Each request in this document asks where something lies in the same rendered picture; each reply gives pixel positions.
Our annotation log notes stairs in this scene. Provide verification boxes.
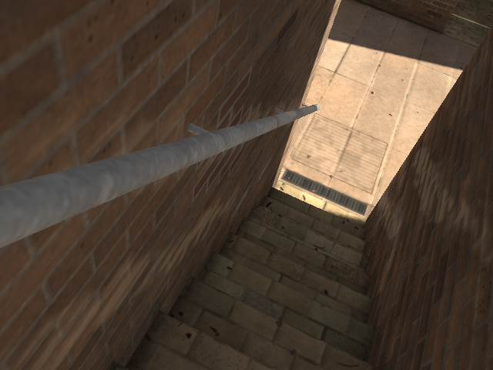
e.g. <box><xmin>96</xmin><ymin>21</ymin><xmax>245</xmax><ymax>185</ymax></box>
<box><xmin>109</xmin><ymin>180</ymin><xmax>379</xmax><ymax>370</ymax></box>

